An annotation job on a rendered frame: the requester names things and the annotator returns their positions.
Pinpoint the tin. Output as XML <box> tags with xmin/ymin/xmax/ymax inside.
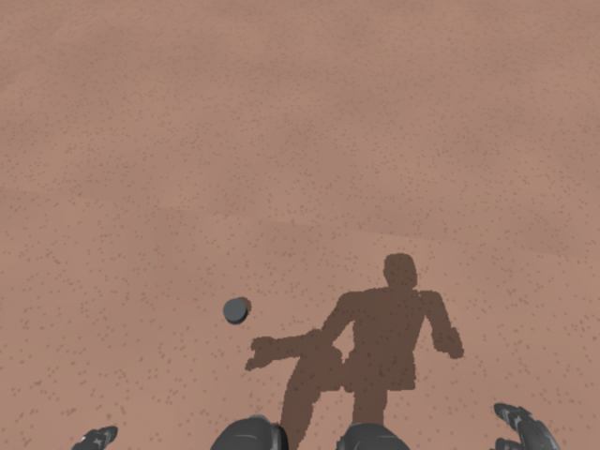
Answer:
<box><xmin>223</xmin><ymin>298</ymin><xmax>248</xmax><ymax>324</ymax></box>

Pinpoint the right robot hand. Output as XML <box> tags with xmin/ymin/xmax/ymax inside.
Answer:
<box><xmin>489</xmin><ymin>403</ymin><xmax>561</xmax><ymax>450</ymax></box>

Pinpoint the left robot hand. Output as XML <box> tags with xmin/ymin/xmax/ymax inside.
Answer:
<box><xmin>70</xmin><ymin>426</ymin><xmax>118</xmax><ymax>450</ymax></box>

